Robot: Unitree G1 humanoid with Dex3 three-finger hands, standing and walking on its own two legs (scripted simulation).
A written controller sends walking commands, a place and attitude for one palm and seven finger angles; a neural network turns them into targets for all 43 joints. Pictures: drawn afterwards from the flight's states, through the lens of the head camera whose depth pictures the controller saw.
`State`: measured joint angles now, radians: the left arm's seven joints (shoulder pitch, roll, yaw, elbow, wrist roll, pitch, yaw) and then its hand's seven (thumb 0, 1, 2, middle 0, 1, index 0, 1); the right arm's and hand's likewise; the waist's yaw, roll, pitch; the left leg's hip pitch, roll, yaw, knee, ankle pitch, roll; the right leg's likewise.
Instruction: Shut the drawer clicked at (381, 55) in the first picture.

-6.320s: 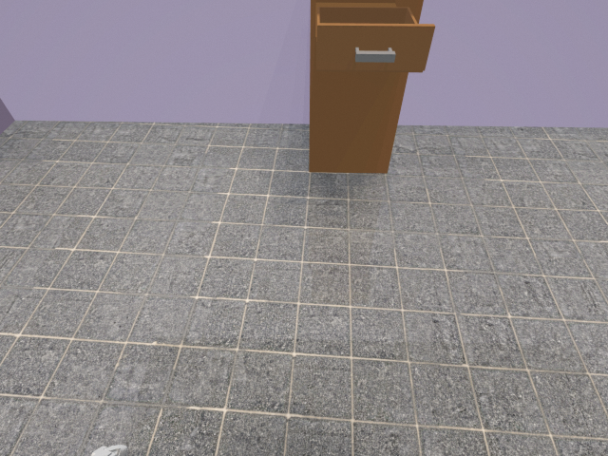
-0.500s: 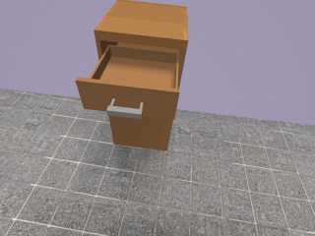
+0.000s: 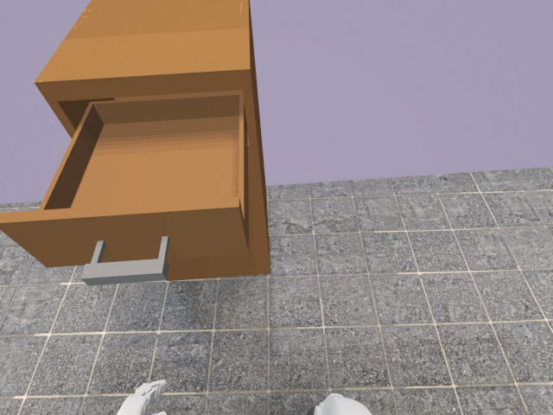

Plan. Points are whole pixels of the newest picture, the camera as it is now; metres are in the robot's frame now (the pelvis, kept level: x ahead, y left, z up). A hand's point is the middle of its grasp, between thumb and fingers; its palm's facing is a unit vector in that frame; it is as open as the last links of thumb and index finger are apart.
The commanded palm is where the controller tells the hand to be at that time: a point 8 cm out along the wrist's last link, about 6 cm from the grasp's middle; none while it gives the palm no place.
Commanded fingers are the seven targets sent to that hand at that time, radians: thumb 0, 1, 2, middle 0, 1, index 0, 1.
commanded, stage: come to a stop and stand still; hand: left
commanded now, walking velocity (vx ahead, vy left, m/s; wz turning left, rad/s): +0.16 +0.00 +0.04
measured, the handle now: (129, 258) +0.35 +0.24 +0.01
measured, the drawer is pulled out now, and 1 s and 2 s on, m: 0.30 0.30 0.30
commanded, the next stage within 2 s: look again from close up in 1.68 s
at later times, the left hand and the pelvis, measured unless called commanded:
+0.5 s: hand out of the picture +0.06 +0.19 -0.17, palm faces +0.10 -0.98 -0.17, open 7.3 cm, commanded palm none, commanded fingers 0.00 0.90 0.90 -0.20 -0.30 -0.20 -0.30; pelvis +0.05 +0.01 +0.02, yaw +0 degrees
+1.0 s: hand out of the picture -0.01 +0.13 -0.14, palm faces +0.05 -0.98 -0.19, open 7.4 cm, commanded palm none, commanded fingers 0.00 0.90 0.90 -0.20 -0.30 -0.20 -0.30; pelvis +0.01 -0.03 +0.03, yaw -1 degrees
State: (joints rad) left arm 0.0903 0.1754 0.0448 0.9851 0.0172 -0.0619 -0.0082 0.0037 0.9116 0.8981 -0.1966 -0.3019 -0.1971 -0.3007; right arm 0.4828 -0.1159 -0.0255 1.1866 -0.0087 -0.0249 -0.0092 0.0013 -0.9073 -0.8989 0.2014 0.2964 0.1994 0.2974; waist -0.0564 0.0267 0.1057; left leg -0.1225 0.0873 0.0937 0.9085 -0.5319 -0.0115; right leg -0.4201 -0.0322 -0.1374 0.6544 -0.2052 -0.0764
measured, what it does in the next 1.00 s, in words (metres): steps on the spot: left foot, then right foot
